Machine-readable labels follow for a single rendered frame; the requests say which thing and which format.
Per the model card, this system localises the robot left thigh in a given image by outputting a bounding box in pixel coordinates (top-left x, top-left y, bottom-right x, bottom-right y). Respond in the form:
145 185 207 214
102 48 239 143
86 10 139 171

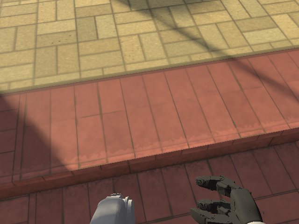
90 195 135 224

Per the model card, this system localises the right robot hand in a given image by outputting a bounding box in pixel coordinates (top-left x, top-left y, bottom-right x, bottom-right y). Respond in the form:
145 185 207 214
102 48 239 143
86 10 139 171
190 175 264 224

